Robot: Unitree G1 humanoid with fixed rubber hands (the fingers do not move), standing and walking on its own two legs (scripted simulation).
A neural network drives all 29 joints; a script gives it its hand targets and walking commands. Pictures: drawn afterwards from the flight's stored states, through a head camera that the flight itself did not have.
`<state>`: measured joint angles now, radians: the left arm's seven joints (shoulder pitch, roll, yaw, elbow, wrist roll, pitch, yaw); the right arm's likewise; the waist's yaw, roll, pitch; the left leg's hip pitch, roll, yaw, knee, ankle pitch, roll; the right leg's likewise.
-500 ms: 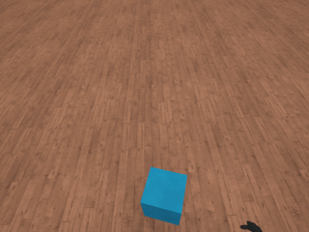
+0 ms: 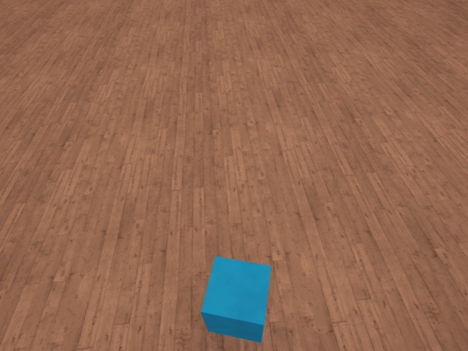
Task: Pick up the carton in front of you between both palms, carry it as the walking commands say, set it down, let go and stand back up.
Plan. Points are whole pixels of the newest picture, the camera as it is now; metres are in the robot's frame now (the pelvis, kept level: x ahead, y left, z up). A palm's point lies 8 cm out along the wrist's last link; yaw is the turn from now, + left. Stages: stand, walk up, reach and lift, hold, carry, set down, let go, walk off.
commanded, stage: stand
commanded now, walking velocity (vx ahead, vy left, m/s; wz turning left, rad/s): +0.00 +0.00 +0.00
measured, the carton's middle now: (238, 299) +0.41 +0.01 -0.63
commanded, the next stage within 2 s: none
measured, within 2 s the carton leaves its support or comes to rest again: neither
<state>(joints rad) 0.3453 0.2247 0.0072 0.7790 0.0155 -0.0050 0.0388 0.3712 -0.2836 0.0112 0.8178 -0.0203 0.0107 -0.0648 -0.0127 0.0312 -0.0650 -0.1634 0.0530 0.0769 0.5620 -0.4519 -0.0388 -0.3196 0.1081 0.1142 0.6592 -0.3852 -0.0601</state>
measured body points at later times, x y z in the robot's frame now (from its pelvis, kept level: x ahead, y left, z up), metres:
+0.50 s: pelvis -0.02 +0.01 +0.01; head -0.01 -0.01 +0.46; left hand +0.00 +0.25 -0.13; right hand -0.06 -0.24 -0.15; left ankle -0.10 +0.13 -0.72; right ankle -0.03 -0.09 -0.72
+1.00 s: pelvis -0.03 +0.02 +0.01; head -0.03 +0.01 +0.46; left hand -0.04 +0.24 -0.14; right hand -0.10 -0.20 -0.15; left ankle -0.10 +0.13 -0.72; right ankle -0.03 -0.09 -0.72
